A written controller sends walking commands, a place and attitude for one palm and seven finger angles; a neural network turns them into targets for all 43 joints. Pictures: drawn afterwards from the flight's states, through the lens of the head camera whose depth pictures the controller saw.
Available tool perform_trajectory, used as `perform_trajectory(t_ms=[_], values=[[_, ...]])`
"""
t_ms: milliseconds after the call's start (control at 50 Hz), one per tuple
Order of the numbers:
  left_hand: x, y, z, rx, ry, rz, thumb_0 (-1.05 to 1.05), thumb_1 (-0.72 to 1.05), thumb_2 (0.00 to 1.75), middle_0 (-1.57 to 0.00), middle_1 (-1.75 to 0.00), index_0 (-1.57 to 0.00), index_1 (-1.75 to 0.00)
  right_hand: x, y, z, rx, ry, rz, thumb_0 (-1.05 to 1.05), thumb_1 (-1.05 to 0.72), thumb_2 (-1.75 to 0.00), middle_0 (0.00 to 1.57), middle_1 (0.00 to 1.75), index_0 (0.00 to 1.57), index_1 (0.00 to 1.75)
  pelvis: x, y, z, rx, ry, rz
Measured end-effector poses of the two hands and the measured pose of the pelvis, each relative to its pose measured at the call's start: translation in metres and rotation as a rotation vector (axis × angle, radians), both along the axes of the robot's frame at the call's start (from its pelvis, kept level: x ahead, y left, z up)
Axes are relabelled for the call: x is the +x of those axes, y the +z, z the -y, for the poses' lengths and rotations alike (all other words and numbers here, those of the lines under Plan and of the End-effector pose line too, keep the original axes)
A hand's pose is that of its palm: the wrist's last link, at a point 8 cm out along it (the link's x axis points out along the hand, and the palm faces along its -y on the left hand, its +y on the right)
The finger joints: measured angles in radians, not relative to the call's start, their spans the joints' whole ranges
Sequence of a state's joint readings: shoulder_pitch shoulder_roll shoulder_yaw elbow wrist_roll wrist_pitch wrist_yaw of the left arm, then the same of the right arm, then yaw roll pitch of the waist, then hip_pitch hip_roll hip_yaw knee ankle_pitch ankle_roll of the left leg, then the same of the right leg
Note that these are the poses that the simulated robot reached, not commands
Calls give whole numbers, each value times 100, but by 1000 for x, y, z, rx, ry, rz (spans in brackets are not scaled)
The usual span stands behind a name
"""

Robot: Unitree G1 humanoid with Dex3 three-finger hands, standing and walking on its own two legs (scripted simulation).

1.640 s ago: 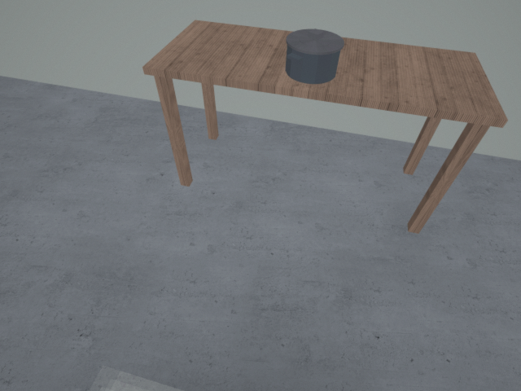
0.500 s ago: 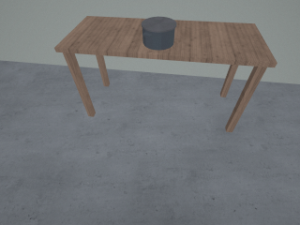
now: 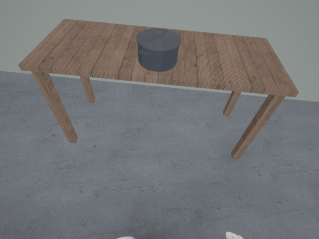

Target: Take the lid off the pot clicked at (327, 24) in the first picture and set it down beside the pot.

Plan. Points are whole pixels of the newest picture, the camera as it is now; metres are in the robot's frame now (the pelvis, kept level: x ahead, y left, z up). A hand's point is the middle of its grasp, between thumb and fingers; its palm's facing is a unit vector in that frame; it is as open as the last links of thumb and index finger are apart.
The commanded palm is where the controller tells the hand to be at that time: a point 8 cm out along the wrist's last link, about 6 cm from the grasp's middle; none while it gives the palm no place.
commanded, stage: walk to a spot facing it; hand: left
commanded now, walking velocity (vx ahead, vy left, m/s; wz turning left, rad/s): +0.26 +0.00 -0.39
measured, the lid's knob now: (159, 34) +0.93 +0.10 +0.06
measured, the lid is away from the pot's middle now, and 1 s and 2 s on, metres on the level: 0.00 0.00 0.00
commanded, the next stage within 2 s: take the last steps up to it in 0.06 s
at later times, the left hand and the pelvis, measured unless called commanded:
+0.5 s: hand (134, 179) +0.32 +0.11 -0.15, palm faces -0.13 -0.98 -0.17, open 7.3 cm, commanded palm none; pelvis +0.19 -0.04 +0.00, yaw -4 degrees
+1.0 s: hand (114, 198) +0.26 +0.17 -0.17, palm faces +0.10 -0.99 -0.13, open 7.3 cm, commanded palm none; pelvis +0.33 +0.00 +0.01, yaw +1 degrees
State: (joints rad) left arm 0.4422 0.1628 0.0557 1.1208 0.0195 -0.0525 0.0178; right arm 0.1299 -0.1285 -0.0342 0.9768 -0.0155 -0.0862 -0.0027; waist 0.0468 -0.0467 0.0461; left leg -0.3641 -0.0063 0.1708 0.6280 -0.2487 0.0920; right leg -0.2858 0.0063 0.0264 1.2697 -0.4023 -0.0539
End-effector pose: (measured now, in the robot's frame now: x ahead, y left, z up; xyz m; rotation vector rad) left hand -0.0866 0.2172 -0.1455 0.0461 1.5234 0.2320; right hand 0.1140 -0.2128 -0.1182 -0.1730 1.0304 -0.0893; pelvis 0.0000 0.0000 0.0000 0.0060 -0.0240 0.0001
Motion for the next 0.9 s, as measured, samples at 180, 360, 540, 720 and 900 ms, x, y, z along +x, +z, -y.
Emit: perform_trajectory(t_ms=[180,360,540,720,900], values=[[206,21,-22,8,-154,307,0,92,90,-19,-30,-19,-30,-48,11,18,-58,-188,-205,-1,-95,-90,20,30,20,30,68,19,-11,11,-70,3],[336,27,14,-20,-306,357,0,92,90,-19,-30,-19,-30,-85,2,-1,30,-314,-446,0,-92,-90,20,30,20,29,133,18,7,9,-100,1],[403,24,55,4,-285,426,0,91,90,-20,-30,-20,-30,-52,-16,4,129,-317,-604,1,-91,-90,20,30,20,29,197,5,42,-7,-62,11],[373,36,27,77,-157,294,-2,95,90,-20,-30,-20,-30,116,-6,46,58,-200,-310,1,-92,-90,20,30,20,29,246,23,45,-16,-26,-12],[330,11,12,-11,-17,83,0,92,90,-20,-30,-20,-30,251,12,47,-61,-57,-156,2,-94,-90,19,30,20,29,304,16,13,-40,11,-17]])
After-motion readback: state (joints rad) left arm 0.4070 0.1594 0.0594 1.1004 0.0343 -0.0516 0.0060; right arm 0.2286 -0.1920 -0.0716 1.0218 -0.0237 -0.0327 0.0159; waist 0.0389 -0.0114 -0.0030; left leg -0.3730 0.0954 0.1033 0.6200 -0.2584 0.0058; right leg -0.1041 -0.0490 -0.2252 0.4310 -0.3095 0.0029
